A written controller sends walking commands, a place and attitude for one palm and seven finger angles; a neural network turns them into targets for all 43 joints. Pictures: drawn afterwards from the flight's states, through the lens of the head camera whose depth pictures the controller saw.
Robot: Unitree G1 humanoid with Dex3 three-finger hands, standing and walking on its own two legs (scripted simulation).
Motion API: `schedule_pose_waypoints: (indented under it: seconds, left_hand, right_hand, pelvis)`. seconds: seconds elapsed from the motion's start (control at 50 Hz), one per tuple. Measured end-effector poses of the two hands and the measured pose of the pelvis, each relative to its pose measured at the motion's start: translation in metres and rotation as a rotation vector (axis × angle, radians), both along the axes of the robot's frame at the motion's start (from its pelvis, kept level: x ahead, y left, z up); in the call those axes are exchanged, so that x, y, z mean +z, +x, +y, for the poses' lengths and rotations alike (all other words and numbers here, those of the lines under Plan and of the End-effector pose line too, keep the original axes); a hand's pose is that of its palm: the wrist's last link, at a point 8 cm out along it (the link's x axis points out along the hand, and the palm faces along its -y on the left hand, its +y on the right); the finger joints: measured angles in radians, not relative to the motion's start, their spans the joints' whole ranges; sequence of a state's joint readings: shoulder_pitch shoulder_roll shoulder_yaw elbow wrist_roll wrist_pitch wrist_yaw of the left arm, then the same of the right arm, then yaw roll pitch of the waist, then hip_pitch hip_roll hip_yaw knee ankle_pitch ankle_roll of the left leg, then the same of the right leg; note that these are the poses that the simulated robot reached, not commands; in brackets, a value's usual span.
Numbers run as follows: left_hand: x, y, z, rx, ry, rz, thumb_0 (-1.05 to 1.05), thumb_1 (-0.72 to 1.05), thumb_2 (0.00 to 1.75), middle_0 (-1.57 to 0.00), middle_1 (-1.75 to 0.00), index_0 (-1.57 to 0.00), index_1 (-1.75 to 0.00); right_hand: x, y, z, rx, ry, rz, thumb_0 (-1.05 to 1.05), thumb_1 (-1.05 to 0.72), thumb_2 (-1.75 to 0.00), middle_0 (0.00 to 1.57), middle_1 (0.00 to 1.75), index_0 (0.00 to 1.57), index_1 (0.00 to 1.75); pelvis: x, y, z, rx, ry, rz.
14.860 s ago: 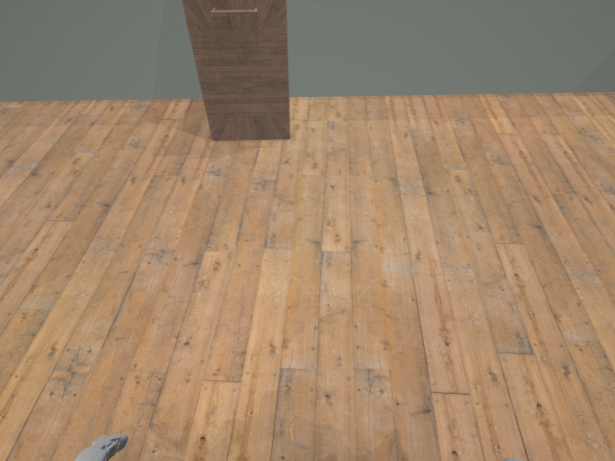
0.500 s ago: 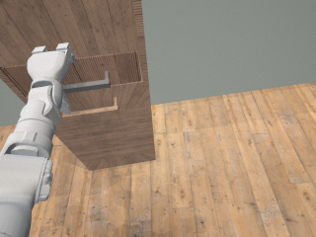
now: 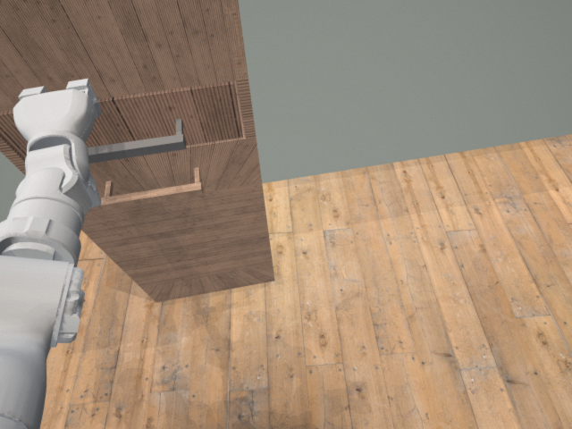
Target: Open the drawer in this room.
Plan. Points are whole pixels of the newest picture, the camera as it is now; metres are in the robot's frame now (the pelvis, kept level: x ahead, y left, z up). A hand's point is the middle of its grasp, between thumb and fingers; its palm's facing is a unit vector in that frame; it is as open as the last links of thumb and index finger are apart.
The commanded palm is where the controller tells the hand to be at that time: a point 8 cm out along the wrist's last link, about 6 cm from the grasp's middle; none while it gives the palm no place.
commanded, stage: move the hooked fingers above the handle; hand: left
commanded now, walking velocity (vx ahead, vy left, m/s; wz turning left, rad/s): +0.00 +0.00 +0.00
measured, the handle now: (126, 141) +0.57 +0.25 +0.04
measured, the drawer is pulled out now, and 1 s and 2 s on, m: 0.00 0.00 0.00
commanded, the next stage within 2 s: none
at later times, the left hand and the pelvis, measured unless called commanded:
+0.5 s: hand (103, 145) +0.51 +0.25 +0.09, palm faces -0.05 +0.01 -1.00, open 13.8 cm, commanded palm +0.49 +0.26 +0.15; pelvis +0.02 +0.00 +0.00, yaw -2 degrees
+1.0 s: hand (94, 147) +0.50 +0.26 +0.10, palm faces -0.05 +0.03 -1.00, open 13.8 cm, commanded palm +0.49 +0.25 +0.15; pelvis +0.01 +0.00 +0.00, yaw +0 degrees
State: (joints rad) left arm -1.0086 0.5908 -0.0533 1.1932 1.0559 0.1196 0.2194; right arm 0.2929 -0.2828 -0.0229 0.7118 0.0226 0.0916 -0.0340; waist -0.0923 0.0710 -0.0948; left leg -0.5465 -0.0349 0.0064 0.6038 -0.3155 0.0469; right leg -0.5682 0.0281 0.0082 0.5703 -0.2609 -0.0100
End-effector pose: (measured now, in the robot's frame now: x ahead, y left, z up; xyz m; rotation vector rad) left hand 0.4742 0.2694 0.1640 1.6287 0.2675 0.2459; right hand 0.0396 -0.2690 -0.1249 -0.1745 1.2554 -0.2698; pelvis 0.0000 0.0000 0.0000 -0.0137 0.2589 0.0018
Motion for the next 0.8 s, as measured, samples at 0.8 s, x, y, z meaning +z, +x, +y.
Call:
schedule_pose_waypoints:
  seconds: [0.8]
  left_hand:
    - [-0.015,0.000,-0.034,-0.296,-0.096,-0.058,0.00,-0.49,0.30,-0.33,-1.21,-0.32,-1.21]
  right_hand:
    - [0.007,0.023,-0.005,0.046,-0.052,0.003,0.00,-0.90,-0.89,0.20,0.30,0.20,0.30]
  pelvis:
    - [-0.002,0.015,0.004,0.028,-0.011,0.000]
